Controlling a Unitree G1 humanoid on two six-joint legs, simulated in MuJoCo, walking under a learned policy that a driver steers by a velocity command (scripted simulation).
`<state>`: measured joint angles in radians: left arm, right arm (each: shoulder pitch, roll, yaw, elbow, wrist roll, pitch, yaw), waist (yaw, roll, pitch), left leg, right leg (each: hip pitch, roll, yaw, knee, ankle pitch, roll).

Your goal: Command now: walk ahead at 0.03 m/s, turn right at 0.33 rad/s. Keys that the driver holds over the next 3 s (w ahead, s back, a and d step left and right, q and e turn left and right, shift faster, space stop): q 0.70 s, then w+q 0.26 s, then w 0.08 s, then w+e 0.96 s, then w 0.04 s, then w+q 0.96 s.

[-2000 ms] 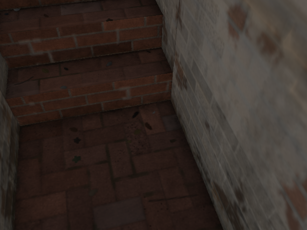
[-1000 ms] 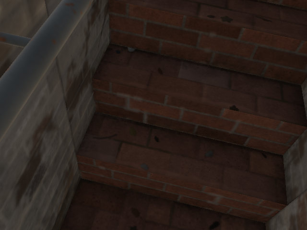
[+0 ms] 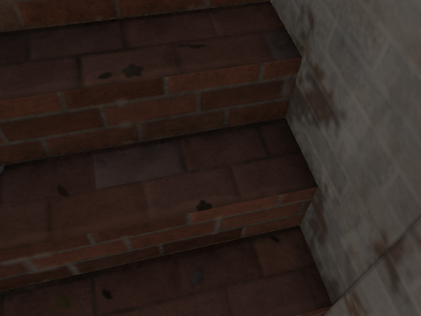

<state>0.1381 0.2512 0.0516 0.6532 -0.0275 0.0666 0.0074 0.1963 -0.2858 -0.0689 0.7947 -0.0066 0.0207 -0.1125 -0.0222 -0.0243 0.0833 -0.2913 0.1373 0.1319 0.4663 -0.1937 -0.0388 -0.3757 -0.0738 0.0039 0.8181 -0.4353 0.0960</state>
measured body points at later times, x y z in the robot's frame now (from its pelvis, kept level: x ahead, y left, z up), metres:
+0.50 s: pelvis -0.01 -0.03 +0.00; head +0.03 -0.04 +0.44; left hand +0.05 +0.28 -0.10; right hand +0.20 -0.27 -0.11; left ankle -0.03 +0.11 -0.71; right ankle -0.02 -0.17 -0.74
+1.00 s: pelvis +0.01 +0.00 -0.01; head +0.04 -0.01 +0.44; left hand +0.03 +0.29 -0.10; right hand +0.22 -0.20 -0.14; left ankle -0.03 +0.10 -0.72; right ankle +0.06 -0.07 -0.74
